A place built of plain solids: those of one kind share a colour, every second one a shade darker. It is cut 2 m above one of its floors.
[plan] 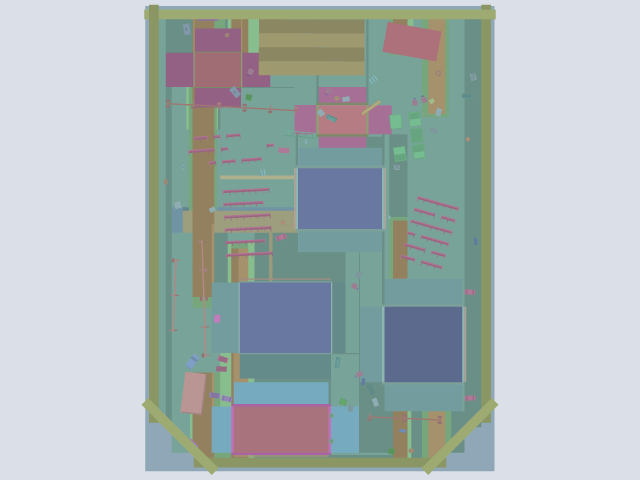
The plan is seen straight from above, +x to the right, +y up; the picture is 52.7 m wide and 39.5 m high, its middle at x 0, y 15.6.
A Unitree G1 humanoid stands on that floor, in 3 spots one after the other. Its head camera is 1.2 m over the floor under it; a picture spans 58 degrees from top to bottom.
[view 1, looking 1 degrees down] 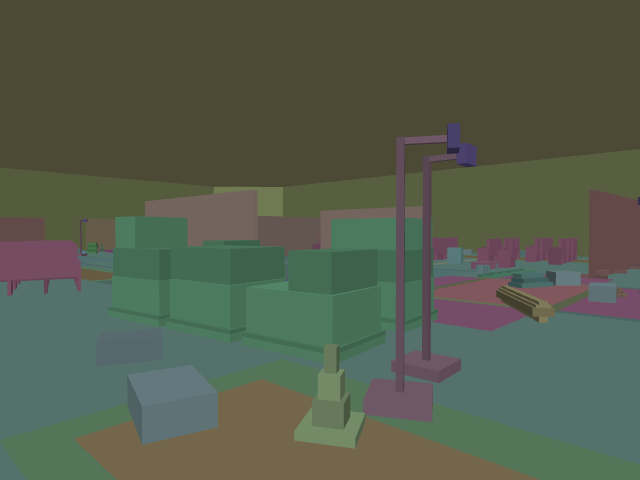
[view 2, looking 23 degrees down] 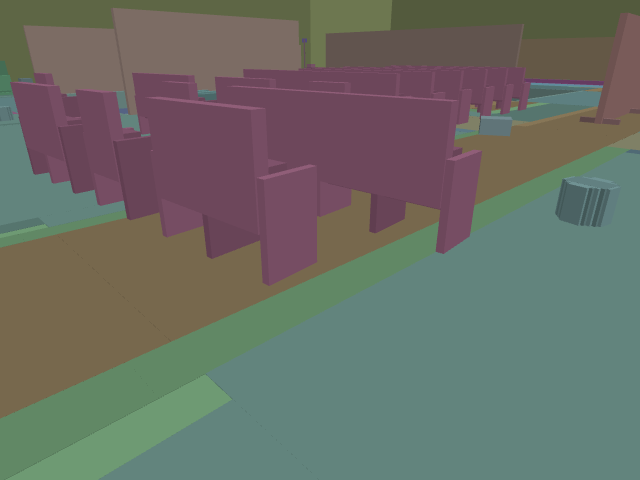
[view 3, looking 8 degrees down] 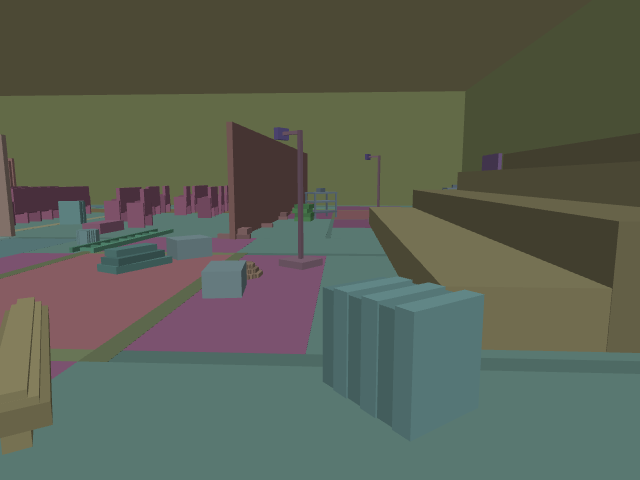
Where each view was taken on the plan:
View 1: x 11.15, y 28.75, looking -137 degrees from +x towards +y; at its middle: seatrow_rows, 20.68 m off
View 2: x -12.15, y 25.35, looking -44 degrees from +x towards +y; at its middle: floor_aisle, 3.07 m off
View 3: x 6.65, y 28.45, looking -177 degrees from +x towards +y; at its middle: floor_ground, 8.63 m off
